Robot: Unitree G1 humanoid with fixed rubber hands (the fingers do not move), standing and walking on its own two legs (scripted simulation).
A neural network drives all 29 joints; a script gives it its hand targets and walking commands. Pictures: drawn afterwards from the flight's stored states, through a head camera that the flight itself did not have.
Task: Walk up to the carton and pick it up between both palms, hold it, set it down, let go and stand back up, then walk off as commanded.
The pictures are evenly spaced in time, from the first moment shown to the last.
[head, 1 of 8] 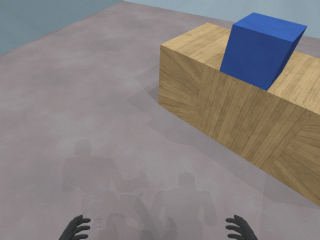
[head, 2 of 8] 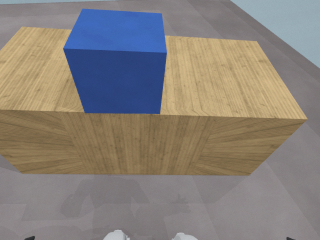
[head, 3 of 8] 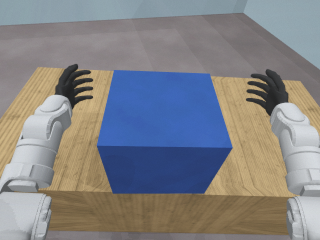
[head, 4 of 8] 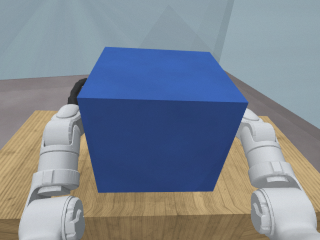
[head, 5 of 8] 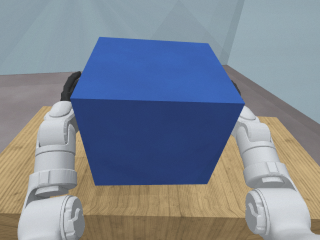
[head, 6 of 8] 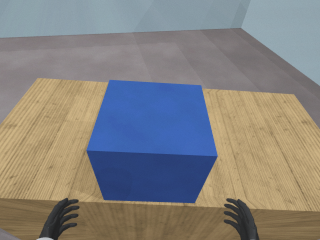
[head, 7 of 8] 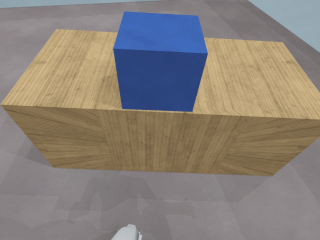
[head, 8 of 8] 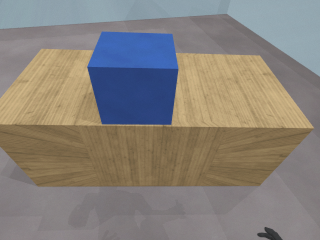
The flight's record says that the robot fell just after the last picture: no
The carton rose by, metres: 0.23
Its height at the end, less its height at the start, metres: +0.00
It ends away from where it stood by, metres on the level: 0.01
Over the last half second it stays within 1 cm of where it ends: yes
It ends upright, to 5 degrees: yes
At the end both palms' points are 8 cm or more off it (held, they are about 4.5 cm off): yes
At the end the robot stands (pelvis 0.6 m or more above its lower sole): yes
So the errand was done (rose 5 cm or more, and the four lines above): yes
